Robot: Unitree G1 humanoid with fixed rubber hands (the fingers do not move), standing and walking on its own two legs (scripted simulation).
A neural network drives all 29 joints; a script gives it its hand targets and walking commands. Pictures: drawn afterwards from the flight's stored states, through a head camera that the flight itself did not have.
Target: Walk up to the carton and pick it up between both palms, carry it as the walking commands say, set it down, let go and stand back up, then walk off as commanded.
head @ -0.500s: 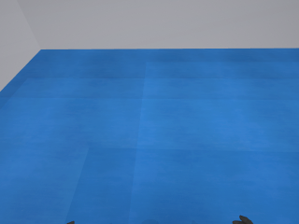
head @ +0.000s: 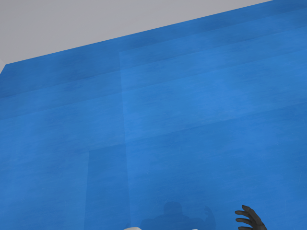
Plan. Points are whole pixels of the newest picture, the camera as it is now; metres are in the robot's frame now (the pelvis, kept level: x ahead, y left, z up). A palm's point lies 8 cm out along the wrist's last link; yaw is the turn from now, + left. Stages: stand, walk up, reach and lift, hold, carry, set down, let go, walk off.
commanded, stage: walk up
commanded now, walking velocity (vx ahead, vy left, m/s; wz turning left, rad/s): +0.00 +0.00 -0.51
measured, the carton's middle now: out of the picture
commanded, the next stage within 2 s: none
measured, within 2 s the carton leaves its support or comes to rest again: neither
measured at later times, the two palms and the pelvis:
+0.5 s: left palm out of the picture +0.06 +0.34 -0.13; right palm out of the picture +0.04 -0.15 -0.11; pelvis -0.05 +0.11 +0.00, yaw -12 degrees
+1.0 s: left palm out of the picture +0.11 +0.32 -0.13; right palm out of the picture -0.07 -0.15 -0.15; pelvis -0.08 +0.12 -0.02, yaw -26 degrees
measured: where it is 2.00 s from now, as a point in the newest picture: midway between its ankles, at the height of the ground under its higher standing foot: outside the picture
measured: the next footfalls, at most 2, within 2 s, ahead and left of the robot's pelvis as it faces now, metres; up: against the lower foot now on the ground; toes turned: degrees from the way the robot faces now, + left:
left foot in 0.40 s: +0.03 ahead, +0.18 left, +0.00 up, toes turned -5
right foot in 1.00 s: -0.11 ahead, +0.03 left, +0.00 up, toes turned -26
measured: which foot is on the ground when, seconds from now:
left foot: up 0.00-0.38, down 0.40-1.00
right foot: down 0.00-0.40, up 0.42-0.98, down 1.00-1.00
